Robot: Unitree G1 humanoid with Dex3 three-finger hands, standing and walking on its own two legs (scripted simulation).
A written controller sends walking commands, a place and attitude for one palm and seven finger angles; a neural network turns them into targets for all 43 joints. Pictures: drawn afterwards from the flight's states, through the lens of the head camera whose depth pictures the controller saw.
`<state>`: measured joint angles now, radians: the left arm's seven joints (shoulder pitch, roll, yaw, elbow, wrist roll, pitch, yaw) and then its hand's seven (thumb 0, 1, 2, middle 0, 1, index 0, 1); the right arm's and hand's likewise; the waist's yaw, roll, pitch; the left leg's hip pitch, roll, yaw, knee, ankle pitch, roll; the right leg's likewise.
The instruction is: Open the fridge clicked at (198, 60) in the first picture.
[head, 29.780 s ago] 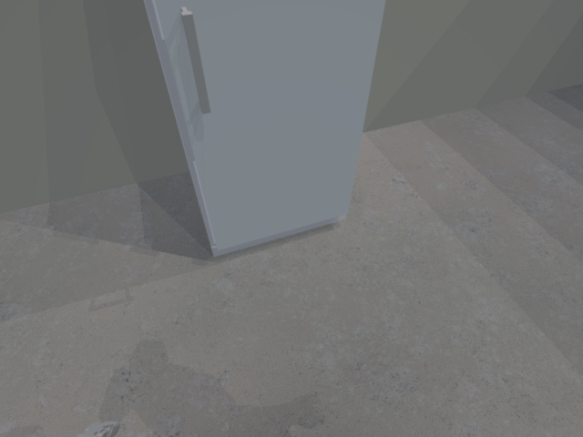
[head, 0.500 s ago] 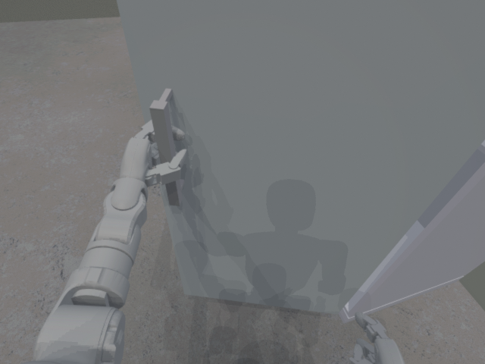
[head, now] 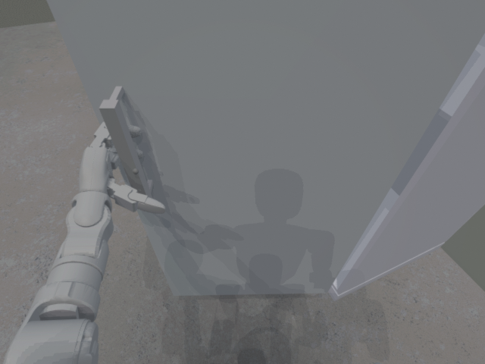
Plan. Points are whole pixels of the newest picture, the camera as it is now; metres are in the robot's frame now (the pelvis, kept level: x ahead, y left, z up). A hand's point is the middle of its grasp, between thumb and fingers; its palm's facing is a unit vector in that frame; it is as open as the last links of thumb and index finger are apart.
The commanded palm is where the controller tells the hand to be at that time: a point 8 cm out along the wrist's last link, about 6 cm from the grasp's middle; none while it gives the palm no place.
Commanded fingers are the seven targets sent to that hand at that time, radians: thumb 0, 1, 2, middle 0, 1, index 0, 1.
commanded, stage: slip the hand off the handle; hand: left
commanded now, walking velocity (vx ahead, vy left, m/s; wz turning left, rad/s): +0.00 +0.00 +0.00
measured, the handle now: (133, 153) +0.45 +0.20 +0.11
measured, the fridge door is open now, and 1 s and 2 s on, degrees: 67 66 66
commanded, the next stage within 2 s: draw the hand back to the body in 1.40 s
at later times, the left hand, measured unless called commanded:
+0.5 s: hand (87, 181) +0.39 +0.27 +0.10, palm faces +0.21 -0.96 -0.17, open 14.7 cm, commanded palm +0.36 +0.31 +0.11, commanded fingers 0.00 -0.55 0.20 -0.25 -1.15 -0.25 -1.15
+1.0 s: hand (81, 220) +0.31 +0.26 +0.10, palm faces +0.19 -0.97 -0.17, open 14.7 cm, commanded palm +0.28 +0.30 +0.11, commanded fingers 0.00 -0.55 0.20 -0.25 -1.15 -0.25 -1.15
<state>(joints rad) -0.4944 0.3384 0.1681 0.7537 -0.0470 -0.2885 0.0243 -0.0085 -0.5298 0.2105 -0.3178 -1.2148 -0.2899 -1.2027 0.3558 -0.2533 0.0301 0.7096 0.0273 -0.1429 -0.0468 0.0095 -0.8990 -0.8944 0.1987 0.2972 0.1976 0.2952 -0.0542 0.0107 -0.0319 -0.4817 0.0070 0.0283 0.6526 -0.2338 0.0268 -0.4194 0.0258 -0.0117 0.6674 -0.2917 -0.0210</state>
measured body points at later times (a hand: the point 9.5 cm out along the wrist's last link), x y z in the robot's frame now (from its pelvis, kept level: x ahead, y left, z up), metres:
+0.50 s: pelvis +0.06 +0.00 +0.00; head +0.08 +0.01 +0.45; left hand +0.37 +0.32 +0.11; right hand +0.22 -0.25 -0.08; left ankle +0.08 +0.11 -0.72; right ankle +0.03 -0.11 -0.72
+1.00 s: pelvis +0.04 +0.02 +0.00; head +0.04 +0.02 +0.45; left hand +0.30 +0.31 +0.11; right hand +0.21 -0.22 -0.08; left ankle +0.08 +0.11 -0.72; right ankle +0.03 -0.11 -0.72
